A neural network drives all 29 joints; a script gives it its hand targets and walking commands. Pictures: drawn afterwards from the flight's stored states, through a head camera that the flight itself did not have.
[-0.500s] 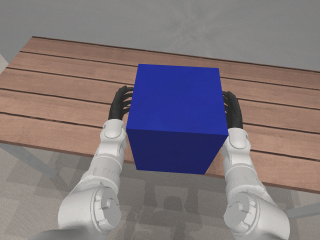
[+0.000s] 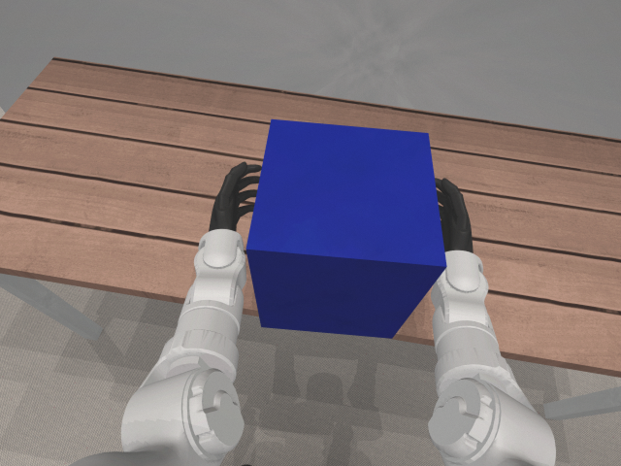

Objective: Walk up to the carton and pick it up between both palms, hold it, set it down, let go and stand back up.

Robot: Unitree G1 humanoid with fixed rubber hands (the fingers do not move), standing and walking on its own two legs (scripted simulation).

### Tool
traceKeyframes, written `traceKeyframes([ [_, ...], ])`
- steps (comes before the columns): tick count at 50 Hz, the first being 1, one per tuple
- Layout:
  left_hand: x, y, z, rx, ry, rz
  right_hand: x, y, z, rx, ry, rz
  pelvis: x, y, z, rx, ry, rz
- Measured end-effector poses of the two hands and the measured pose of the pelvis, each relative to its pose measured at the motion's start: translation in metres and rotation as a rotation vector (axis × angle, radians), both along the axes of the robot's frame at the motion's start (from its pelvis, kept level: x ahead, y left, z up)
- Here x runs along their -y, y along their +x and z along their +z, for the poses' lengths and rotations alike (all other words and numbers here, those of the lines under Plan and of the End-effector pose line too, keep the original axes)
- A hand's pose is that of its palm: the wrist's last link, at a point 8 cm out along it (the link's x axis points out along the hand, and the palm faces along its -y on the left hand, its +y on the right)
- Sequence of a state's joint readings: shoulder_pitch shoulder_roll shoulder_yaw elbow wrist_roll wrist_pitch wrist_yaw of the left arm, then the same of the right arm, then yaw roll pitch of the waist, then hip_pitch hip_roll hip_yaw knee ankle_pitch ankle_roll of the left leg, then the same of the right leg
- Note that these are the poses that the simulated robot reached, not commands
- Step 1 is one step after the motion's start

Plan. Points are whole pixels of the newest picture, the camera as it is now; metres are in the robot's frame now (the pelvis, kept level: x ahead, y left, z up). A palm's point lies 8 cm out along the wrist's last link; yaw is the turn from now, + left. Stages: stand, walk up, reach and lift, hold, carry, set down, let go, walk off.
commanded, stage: set down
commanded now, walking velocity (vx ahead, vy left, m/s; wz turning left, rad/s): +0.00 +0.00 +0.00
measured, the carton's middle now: (337, 238) +0.43 +0.00 -0.02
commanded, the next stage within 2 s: none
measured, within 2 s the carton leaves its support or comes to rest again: neither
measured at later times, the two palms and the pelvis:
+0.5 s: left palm (227, 225) +0.41 +0.15 +0.03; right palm (454, 243) +0.41 -0.16 +0.03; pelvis +0.00 +0.00 +0.00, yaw +0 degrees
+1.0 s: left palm (227, 223) +0.42 +0.15 +0.01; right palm (446, 234) +0.43 -0.15 +0.01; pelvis -0.01 +0.00 -0.02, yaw -3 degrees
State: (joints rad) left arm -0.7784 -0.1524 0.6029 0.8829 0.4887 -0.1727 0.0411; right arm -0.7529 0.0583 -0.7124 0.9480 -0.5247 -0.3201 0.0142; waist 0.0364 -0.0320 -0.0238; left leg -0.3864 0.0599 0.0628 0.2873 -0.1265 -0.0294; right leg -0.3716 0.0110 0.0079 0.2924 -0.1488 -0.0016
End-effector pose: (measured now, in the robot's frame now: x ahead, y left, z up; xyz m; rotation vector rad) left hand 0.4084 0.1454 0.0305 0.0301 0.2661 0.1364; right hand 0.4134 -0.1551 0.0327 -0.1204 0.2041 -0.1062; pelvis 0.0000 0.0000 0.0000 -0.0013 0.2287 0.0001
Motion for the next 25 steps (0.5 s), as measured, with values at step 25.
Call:
traceKeyframes([
  [25, -0.0001, -0.0014, -0.0053, 0.004, 0.005, 0.000, 0.0003, -0.0033, -0.0015, -0.004, -0.003, 0.002, 0.0014, -0.0044, -0.0010, -0.011, 0.004, -0.004],
])
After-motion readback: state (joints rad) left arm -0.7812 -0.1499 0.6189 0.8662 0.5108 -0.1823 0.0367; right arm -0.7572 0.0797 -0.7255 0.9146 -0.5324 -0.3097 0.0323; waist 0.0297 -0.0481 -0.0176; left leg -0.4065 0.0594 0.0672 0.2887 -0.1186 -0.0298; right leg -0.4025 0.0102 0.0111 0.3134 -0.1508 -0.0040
